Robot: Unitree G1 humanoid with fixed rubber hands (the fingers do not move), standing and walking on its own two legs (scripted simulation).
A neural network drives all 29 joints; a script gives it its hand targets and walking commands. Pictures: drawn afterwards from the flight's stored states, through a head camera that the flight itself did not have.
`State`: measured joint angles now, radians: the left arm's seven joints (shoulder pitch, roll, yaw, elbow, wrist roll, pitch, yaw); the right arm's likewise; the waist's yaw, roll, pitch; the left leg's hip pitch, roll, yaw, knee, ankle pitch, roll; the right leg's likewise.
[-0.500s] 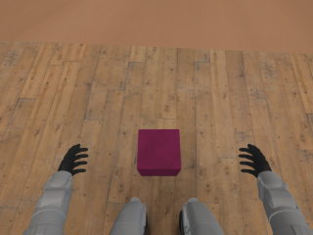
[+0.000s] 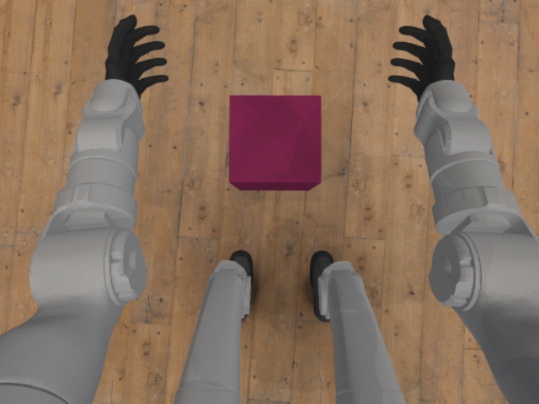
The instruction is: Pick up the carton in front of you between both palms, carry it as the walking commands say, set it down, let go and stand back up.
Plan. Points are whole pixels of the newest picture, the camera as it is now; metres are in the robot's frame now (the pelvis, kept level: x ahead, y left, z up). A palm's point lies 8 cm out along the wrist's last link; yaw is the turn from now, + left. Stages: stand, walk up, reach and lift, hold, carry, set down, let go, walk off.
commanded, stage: reach and lift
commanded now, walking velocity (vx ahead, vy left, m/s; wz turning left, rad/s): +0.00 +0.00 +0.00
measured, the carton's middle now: (274, 149) +0.51 +0.02 -0.53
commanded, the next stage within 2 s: none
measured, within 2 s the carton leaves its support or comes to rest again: leaves its support in 1.80 s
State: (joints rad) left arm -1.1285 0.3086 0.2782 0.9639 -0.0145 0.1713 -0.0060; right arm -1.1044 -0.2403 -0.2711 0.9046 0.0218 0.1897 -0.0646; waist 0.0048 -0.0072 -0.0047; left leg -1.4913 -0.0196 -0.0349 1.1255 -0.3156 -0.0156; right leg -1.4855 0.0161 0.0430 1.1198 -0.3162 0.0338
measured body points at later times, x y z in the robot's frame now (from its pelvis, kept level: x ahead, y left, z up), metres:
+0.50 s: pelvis +0.01 +0.00 -0.14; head +0.36 +0.01 +0.14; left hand +0.52 +0.21 -0.31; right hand +0.52 -0.18 -0.31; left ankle +0.09 +0.12 -0.61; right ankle +0.09 -0.13 -0.61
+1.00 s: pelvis -0.03 +0.00 -0.27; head +0.35 +0.01 -0.04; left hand +0.52 +0.20 -0.47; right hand +0.52 -0.17 -0.47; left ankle +0.08 +0.12 -0.62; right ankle +0.08 -0.13 -0.61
